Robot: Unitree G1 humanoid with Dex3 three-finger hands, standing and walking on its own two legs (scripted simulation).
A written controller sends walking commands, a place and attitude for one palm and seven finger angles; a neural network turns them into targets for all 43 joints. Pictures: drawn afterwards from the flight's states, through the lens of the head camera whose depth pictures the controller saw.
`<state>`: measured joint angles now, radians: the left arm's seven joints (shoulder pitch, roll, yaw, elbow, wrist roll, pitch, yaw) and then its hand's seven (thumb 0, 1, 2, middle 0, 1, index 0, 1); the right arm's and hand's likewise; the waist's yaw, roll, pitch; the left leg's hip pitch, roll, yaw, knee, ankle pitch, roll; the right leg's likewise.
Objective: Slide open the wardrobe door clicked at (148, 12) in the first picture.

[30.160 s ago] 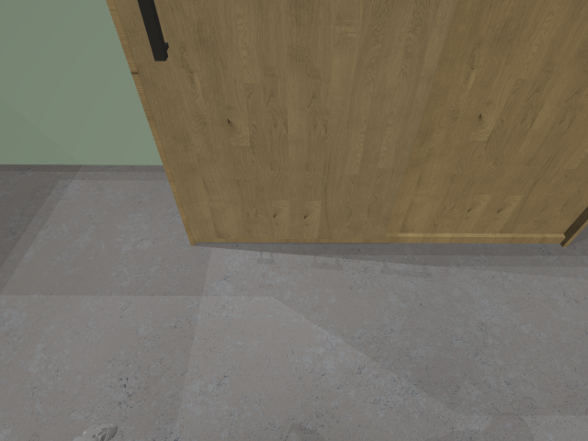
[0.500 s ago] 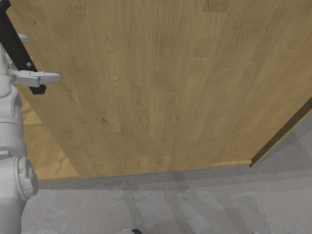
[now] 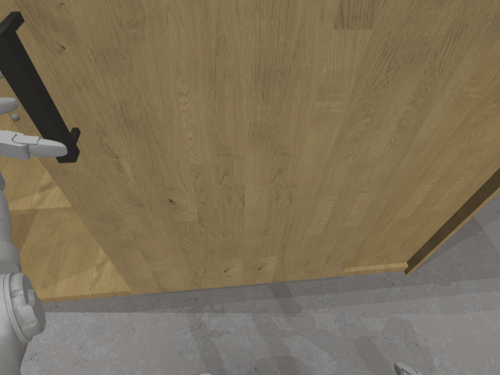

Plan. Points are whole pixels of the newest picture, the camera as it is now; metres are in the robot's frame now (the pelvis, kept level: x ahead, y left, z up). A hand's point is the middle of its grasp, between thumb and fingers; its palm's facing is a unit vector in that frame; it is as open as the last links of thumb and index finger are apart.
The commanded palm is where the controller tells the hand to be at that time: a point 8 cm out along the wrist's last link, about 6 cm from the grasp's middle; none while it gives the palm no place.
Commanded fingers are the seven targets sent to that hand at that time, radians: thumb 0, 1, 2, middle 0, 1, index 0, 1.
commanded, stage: slip the hand off the handle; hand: left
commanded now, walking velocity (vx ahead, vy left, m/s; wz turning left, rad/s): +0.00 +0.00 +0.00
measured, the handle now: (44, 95) +0.47 +0.33 +0.20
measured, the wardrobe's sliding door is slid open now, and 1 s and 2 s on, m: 0.49 0.49 0.49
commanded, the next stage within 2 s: draw the hand back to the body in 1.26 s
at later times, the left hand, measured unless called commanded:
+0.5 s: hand out of the picture +0.40 +0.40 +0.19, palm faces +0.50 -0.84 -0.22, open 14.7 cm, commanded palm +0.34 +0.42 +0.19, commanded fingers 0.00 -0.55 0.20 -0.25 -1.15 -0.25 -1.15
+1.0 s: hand out of the picture +0.30 +0.39 +0.19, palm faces +0.54 -0.82 -0.20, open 14.7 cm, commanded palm +0.25 +0.41 +0.19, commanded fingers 0.00 -0.55 0.20 -0.25 -1.15 -0.25 -1.15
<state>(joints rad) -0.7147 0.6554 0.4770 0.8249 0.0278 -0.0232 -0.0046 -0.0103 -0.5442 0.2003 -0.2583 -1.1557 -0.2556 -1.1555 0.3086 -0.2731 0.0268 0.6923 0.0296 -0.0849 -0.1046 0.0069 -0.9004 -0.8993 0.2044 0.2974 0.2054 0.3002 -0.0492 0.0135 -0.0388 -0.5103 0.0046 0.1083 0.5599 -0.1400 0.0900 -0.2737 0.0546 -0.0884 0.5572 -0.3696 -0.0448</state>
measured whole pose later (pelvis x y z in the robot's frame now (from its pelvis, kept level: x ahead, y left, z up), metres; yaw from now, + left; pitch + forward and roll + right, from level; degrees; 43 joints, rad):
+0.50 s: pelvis +0.00 +0.01 +0.00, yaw +0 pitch +6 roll -3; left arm -0.68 0.75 0.54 0.85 0.00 -0.06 -0.13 -0.01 -0.54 0.20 -0.25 -1.15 -0.25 -1.15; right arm 0.35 -0.28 0.03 0.68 0.04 -0.05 -0.11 0.01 -0.90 -0.90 0.20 0.30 0.21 0.30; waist -0.04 0.02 -0.04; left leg -0.53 0.00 0.10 0.56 -0.14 0.10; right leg -0.29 0.05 -0.09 0.55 -0.36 -0.03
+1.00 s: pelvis -0.01 +0.01 +0.00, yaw +2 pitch +0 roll -2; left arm -0.34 0.59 0.52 0.41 -0.11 0.08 -0.09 -0.01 -0.55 0.20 -0.26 -1.15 -0.25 -1.15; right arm 0.23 -0.26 0.07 0.64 0.07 -0.13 -0.14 0.01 -0.90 -0.90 0.20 0.30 0.20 0.30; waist 0.04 0.03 -0.04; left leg -0.42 -0.02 0.09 0.52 -0.11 0.10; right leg -0.19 0.04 -0.11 0.53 -0.35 -0.03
